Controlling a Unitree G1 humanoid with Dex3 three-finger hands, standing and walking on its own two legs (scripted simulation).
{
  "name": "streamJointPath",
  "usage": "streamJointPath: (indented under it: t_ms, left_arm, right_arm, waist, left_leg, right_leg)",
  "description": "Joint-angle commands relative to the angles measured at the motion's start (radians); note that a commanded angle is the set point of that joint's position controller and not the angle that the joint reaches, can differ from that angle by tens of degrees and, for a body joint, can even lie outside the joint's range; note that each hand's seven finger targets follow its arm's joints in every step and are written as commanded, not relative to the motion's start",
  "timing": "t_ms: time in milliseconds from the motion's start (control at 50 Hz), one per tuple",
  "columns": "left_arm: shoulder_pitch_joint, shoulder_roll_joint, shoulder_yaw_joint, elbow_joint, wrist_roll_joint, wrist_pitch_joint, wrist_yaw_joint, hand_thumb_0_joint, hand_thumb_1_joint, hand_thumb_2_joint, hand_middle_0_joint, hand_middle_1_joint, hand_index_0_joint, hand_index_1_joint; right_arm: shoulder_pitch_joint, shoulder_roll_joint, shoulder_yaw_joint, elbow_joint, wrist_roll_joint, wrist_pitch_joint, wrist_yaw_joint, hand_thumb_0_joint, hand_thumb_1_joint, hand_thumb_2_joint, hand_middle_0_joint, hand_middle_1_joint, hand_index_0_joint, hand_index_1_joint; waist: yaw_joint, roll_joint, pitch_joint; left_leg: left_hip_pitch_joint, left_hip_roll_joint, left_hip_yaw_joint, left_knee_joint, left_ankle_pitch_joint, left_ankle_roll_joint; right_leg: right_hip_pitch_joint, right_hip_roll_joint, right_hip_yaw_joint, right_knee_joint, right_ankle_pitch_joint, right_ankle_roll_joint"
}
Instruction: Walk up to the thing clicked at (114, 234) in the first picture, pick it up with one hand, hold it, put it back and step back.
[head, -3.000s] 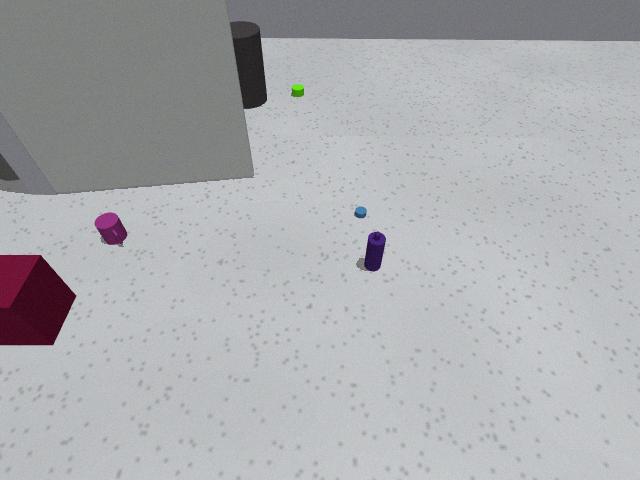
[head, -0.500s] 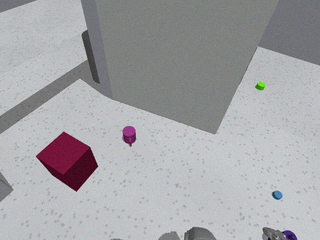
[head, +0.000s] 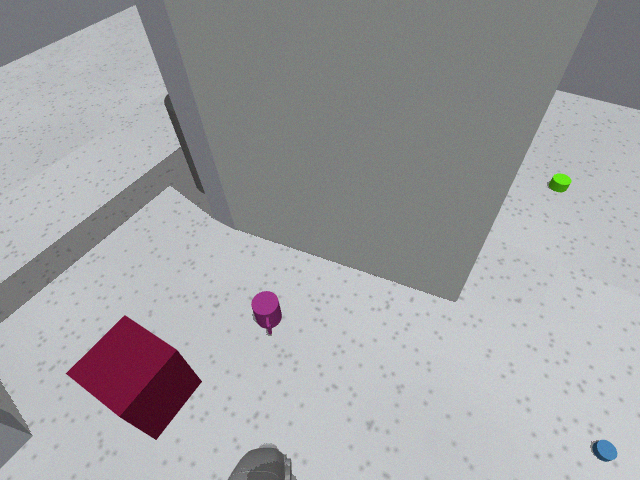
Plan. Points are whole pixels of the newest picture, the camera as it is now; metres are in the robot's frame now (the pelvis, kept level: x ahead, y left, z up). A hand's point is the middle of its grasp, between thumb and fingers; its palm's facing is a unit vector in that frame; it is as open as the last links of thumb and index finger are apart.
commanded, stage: walk up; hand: left
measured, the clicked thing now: (267, 314) +0.71 +0.24 -0.72
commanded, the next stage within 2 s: none
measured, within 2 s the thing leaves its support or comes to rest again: neither
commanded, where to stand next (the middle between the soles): +0.29 +0.02 m, yaw -1 degrees
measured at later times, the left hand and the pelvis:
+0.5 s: hand (140, 418) +0.22 +0.30 -0.15, palm faces -0.08 -0.92 -0.39, open 7.4 cm; pelvis +0.16 +0.02 -0.01, yaw -1 degrees
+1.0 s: hand (169, 365) +0.31 +0.29 -0.17, palm faces -0.03 -0.94 -0.35, open 7.4 cm; pelvis +0.23 +0.03 -0.01, yaw -1 degrees
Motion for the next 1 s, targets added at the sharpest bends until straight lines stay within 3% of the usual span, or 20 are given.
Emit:
streamJointPath:
  t_ms: [0, 100, 120, 140, 160, 180, 240, 340, 460, 500, 520, 540, 560, 640, 720, 780, 820, 840, 920, 980]
  left_arm:
    - [-0.005, 0.298, 0.088, -0.086, 0.002, -0.019, 0.013, 0.0, 0.9, 0.9, -0.2, -0.3, -0.2, -0.3]
    - [0.007, 0.237, 0.051, -0.091, 0.003, -0.003, 0.012, 0.0, 0.9, 0.9, -0.2, -0.3, -0.2, -0.3]
    - [0.037, 0.173, 0.033, -0.097, -0.012, 0.0, 0.011, 0.0, 0.9, 0.9, -0.2, -0.3, -0.2, -0.3]
    - [0.037, 0.214, 0.052, -0.078, -0.011, 0.009, 0.024, 0.0, 0.9, 0.9, -0.2, -0.3, -0.2, -0.3]
    - [0.0, 0.268, 0.058, -0.064, -0.004, 0.014, 0.035, 0.0, 0.9, 0.9, -0.2, -0.3, -0.2, -0.3]
    - [0.019, 0.259, 0.051, -0.048, -0.008, 0.019, 0.035, 0.0, 0.9, 0.9, -0.2, -0.3, -0.2, -0.3]
    - [0.102, 0.244, 0.058, 0.008, -0.014, 0.025, 0.018, 0.0, 0.9, 0.9, -0.2, -0.3, -0.2, -0.3]
    - [0.023, 0.207, 0.057, -0.01, 0.003, 0.028, -0.002, 0.0, 0.9, 0.9, -0.2, -0.3, -0.2, -0.3]
    - [0.013, 0.151, 0.046, 0.016, -0.001, 0.015, 0.03, 0.0, 0.9, 0.9, -0.2, -0.3, -0.2, -0.3]
    - [0.043, 0.205, 0.059, 0.039, 0.007, 0.003, 0.042, 0.0, 0.9, 0.9, -0.2, -0.3, -0.2, -0.3]
    - [0.103, 0.282, 0.089, 0.028, 0.012, -0.003, 0.043, 0.0, 0.9, 0.9, -0.2, -0.3, -0.2, -0.3]
    - [0.079, 0.346, 0.092, 0.006, 0.002, -0.006, 0.044, 0.0, 0.9, 0.9, -0.2, -0.3, -0.2, -0.3]
    - [0.048, 0.366, 0.095, -0.002, -0.004, 0.002, 0.045, 0.0, 0.9, 0.9, -0.2, -0.3, -0.2, -0.3]
    - [-0.052, 0.287, 0.065, -0.017, 0.002, 0.013, 0.055, 0.0, 0.9, 0.9, -0.2, -0.3, -0.2, -0.3]
    - [-0.107, 0.256, 0.05, -0.018, 0.01, 0.026, 0.056, 0.0, 0.9, 0.9, -0.2, -0.3, -0.2, -0.3]
    - [-0.173, 0.216, 0.026, -0.013, -0.009, 0.049, 0.052, 0.0, 0.9, 0.9, -0.2, -0.3, -0.2, -0.3]
    - [-0.154, 0.131, 0.001, 0.0, -0.025, 0.062, 0.05, 0.0, 0.9, 0.9, -0.2, -0.3, -0.2, -0.3]
    - [-0.152, 0.191, 0.02, 0.04, -0.024, 0.071, 0.058, 0.0, 0.9, 0.9, -0.2, -0.3, -0.2, -0.3]
    - [-0.134, 0.196, 0.015, 0.127, -0.02, 0.053, 0.052, 0.0, 0.9, 0.9, -0.2, -0.3, -0.2, -0.3]
    - [-0.209, 0.201, 0.004, 0.144, -0.02, 0.052, 0.048, 0.0, 0.9, 0.9, -0.2, -0.3, -0.2, -0.3]
  right_arm:
    - [-0.047, -0.162, -0.06, -0.095, -0.004, -0.038, -0.005, 0.0, -0.9, -0.9, 0.2, 0.3, 0.2, 0.3]
    - [0.115, -0.215, -0.085, -0.032, -0.005, -0.06, -0.024, 0.0, -0.9, -0.9, 0.2, 0.3, 0.2, 0.3]
    - [0.177, -0.302, -0.11, -0.04, -0.015, -0.067, -0.034, 0.0, -0.9, -0.9, 0.2, 0.3, 0.2, 0.3]
    - [0.211, -0.347, -0.121, -0.057, 0.003, -0.068, -0.036, 0.0, -0.9, -0.9, 0.2, 0.3, 0.2, 0.3]
    - [0.174, -0.33, -0.117, -0.058, 0.016, -0.061, -0.039, 0.0, -0.9, -0.9, 0.2, 0.3, 0.2, 0.3]
    - [0.111, -0.291, -0.098, -0.075, 0.019, -0.061, -0.044, 0.0, -0.9, -0.9, 0.2, 0.3, 0.2, 0.3]
    - [0.012, -0.251, -0.075, -0.096, 0.017, -0.067, -0.047, 0.0, -0.9, -0.9, 0.2, 0.3, 0.2, 0.3]
    - [0.033, -0.252, -0.075, -0.107, 0.007, -0.066, -0.044, 0.0, -0.9, -0.9, 0.2, 0.3, 0.2, 0.3]
    - [-0.012, -0.216, -0.046, -0.107, 0.018, -0.031, -0.058, 0.0, -0.9, -0.9, 0.2, 0.3, 0.2, 0.3]
    - [-0.013, -0.153, -0.022, -0.108, 0.029, -0.019, -0.063, 0.0, -0.9, -0.9, 0.2, 0.3, 0.2, 0.3]
    - [0.035, -0.113, -0.01, -0.125, 0.033, -0.021, -0.059, 0.0, -0.9, -0.9, 0.2, 0.3, 0.2, 0.3]
    - [0.07, -0.112, -0.006, -0.112, 0.025, -0.008, -0.063, 0.0, -0.9, -0.9, 0.2, 0.3, 0.2, 0.3]
    - [0.018, -0.198, -0.037, -0.095, 0.011, 0.002, -0.076, 0.0, -0.9, -0.9, 0.2, 0.3, 0.2, 0.3]
    - [0.058, -0.189, -0.038, -0.022, 0.018, 0.0, -0.07, 0.0, -0.9, -0.9, 0.2, 0.3, 0.2, 0.3]
    - [0.032, -0.147, -0.028, 0.021, 0.01, 0.003, -0.065, 0.0, -0.9, -0.9, 0.2, 0.3, 0.2, 0.3]
    - [0.057, -0.151, -0.035, 0.066, 0.005, -0.006, -0.075, 0.0, -0.9, -0.9, 0.2, 0.3, 0.2, 0.3]
    - [-0.046, -0.229, -0.038, 0.035, -0.006, -0.021, -0.081, 0.0, -0.9, -0.9, 0.2, 0.3, 0.2, 0.3]
    - [-0.106, -0.276, -0.039, 0.031, 0.008, -0.02, -0.077, 0.0, -0.9, -0.9, 0.2, 0.3, 0.2, 0.3]
    - [-0.195, -0.188, 0.003, 0.063, 0.015, -0.017, -0.073, 0.0, -0.9, -0.9, 0.2, 0.3, 0.2, 0.3]
    - [-0.177, -0.175, 0.012, 0.103, 0.018, -0.014, -0.074, 0.0, -0.9, -0.9, 0.2, 0.3, 0.2, 0.3]
  waist:
    - [0.015, -0.185, -0.021]
    - [-0.092, -0.004, -0.09]
    - [-0.118, 0.234, -0.116]
    - [-0.132, 0.229, -0.121]
    - [-0.108, 0.087, -0.062]
    - [-0.068, 0.028, -0.014]
    - [-0.018, 0.129, -0.001]
    - [-0.045, 0.133, -0.001]
    - [-0.004, 0.085, -0.063]
    - [0.022, -0.047, -0.113]
    - [0.038, -0.254, -0.179]
    - [0.017, -0.278, -0.153]
    - [0.035, -0.223, -0.107]
    - [-0.011, -0.223, -0.081]
    - [-0.014, -0.238, -0.096]
    - [-0.056, -0.164, -0.11]
    - [-0.014, 0.054, -0.08]
    - [-0.012, 0.095, -0.052]
    - [0.025, 0.086, -0.081]
    - [-0.009, 0.058, -0.1]
  left_leg:
    - [0.059, 0.003, 0.015, -0.148, 0.078, 0.004]
    - [0.488, -0.064, 0.026, -0.276, -0.022, 0.049]
    - [0.602, 0.155, -0.352, -0.443, -0.244, 0.13]
    - [0.591, 0.335, -0.662, -0.557, -0.279, 0.236]
    - [0.483, 0.35, -0.635, -0.543, -0.212, 0.269]
    - [0.388, 0.291, -0.477, -0.541, -0.146, 0.23]
    - [0.269, 0.195, -0.227, -0.548, -0.048, 0.19]
    - [0.287, 0.181, -0.141, -0.543, -0.007, 0.233]
    - [0.221, 0.145, -0.024, -0.279, 0.49, 0.181]
    - [0.136, 0.059, 0.024, -0.11, 0.26, 0.1]
    - [0.043, -0.011, 0.063, 0.112, -0.016, 0.072]
    - [-0.059, -0.096, 0.032, 0.216, -0.293, 0.037]
    - [-0.096, -0.052, -0.025, 0.309, -0.352, 0.041]
    - [-0.023, -0.013, -0.034, 0.186, -0.211, 0.02]
    - [0.142, -0.045, 0.017, -0.045, -0.13, 0.006]
    - [0.344, -0.069, 0.028, -0.227, 0.066, 0.021]
    - [0.244, 0.165, -0.344, -0.457, -0.048, 0.092]
    - [0.108, 0.234, -0.398, -0.483, -0.103, 0.176]
    - [0.135, 0.086, -0.155, -0.365, 0.11, 0.062]
    - [0.189, 0.062, -0.132, -0.41, 0.049, 0.046]
  right_leg:
    - [-0.039, -0.247, 0.207, -0.217, -0.073, -0.192]
    - [-0.248, -0.159, 0.108, 0.14, 0.065, -0.115]
    - [-0.44, -0.027, 0.007, 0.468, 0.001, -0.044]
    - [-0.517, 0.039, 0.069, 0.611, -0.274, -0.029]
    - [-0.518, -0.005, 0.162, 0.686, -0.268, -0.031]
    - [-0.479, -0.029, 0.208, 0.677, -0.192, -0.03]
    - [-0.364, -0.07, 0.146, 0.549, -0.086, -0.011]
    - [-0.35, -0.086, 0.092, 0.352, -0.028, 0.026]
    - [-0.088, 0.002, 0.014, 0.109, 0.131, 0.008]
    - [0.084, 0.0, 0.054, -0.001, 0.237, -0.023]
    - [0.185, -0.173, 0.309, -0.085, 0.137, -0.072]
    - [0.156, -0.375, 0.629, -0.191, 0.055, -0.198]
    - [0.108, -0.414, 0.691, -0.19, -0.041, -0.279]
    - [-0.009, -0.247, 0.359, -0.131, 0.084, -0.202]
    - [-0.116, -0.202, 0.239, -0.062, 0.227, -0.178]
    - [-0.271, -0.179, 0.206, 0.04, 0.102, -0.115]
    - [-0.289, -0.039, 0.129, 0.166, -0.097, -0.009]
    - [-0.164, -0.006, 0.1, 0.233, -0.22, -0.002]
    - [-0.009, -0.051, 0.138, 0.034, 0.089, -0.012]
    - [-0.013, -0.069, 0.161, 0.008, 0.133, -0.016]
